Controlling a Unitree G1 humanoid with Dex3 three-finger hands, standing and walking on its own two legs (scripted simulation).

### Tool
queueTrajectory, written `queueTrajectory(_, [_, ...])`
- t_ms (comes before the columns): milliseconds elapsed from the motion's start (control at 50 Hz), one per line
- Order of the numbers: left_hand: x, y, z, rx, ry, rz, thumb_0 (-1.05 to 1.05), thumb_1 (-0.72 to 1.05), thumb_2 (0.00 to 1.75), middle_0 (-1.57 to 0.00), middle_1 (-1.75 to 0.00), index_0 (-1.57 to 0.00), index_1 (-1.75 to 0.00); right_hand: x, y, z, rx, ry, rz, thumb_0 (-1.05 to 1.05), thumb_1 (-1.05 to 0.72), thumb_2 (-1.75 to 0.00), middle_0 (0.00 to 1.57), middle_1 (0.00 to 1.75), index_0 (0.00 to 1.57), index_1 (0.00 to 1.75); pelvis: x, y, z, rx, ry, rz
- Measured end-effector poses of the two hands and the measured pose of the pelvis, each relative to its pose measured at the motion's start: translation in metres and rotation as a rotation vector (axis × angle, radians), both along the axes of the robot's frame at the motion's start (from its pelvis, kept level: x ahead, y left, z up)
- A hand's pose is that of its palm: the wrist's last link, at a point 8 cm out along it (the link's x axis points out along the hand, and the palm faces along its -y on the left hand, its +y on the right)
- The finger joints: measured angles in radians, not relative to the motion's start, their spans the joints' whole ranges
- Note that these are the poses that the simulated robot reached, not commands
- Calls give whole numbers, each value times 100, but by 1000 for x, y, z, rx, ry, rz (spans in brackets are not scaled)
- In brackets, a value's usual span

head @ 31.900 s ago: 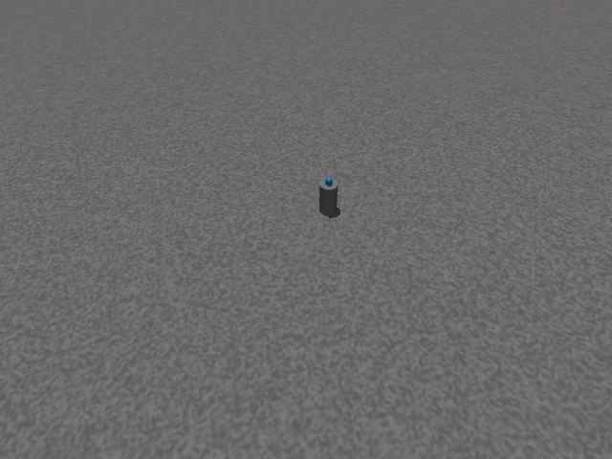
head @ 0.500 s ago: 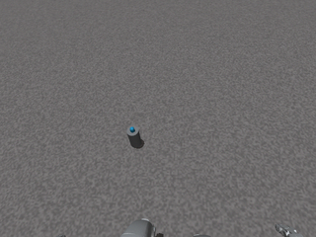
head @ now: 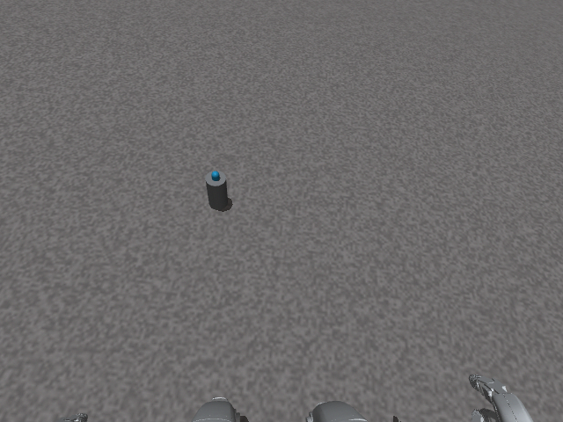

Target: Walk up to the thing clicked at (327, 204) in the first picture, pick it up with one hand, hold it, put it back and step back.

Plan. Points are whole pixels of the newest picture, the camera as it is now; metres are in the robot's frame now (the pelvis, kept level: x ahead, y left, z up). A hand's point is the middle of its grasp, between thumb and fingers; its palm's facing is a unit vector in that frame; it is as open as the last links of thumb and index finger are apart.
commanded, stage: step back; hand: left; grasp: from the side
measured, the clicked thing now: (216, 188) +0.99 +0.24 -0.66
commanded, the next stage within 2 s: stand in 1.30 s
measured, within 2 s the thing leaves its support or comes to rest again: neither
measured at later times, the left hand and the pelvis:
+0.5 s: hand out of the picture -0.06 +0.24 -0.14, palm faces +0.09 -0.91 -0.41, open 7.4 cm; pelvis -0.11 -0.05 -0.01, yaw +4 degrees
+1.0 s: hand out of the picture -0.06 +0.20 -0.14, palm faces +0.14 -0.91 -0.39, open 7.4 cm; pelvis -0.08 -0.07 +0.00, yaw +7 degrees
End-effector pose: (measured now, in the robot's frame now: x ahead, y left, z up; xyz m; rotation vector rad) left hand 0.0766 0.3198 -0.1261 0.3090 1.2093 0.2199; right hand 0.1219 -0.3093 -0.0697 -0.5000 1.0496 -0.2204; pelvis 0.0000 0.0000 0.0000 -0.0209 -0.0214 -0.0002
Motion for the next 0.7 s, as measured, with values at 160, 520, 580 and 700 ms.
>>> queueTrajectory(160, [-86,-37,3,31,59,-12,0,91,90,-21,-30,-20,-30,-45,-51,-26,26,-67,-15,0,-90,-90,21,30,21,30,-66,-35,-17,-21,-32,-13])
queueTrajectory(520, [-150,-45,23,57,-58,70,0,90,90,-21,-30,-20,-30,-187,-39,-47,133,172,-36,0,-90,-90,21,30,21,30,-114,-50,-3,62,-29,74])
queueTrajectory(580, [-149,-53,26,33,-55,61,0,90,90,-21,-30,-20,-30,-187,-43,-41,138,152,-37,0,-90,-90,21,30,21,30,-114,-55,2,45,-31,77])
queueTrajectory(700, [-142,-73,26,44,-63,47,0,90,90,-21,-30,-20,-30,-170,-70,-44,138,123,-37,0,-90,-90,21,30,21,30,-109,-76,-2,31,-29,69])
